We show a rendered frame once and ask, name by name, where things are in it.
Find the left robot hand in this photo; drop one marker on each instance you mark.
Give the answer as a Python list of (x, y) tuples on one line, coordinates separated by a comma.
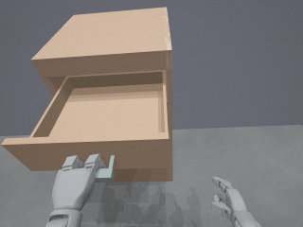
[(75, 184)]

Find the handle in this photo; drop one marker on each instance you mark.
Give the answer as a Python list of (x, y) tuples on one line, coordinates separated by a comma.
[(103, 175)]

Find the right robot hand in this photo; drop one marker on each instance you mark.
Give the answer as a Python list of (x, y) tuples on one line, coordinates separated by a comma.
[(225, 206)]

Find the drawer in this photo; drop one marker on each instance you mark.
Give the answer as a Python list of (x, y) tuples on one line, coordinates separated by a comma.
[(118, 114)]

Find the robot right forearm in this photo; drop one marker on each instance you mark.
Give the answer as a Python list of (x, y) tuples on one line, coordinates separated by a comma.
[(243, 218)]

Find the cabinet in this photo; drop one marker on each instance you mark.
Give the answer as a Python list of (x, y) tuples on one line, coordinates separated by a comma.
[(126, 41)]

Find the robot left forearm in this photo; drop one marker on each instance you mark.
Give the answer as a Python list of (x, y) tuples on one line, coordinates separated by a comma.
[(64, 217)]

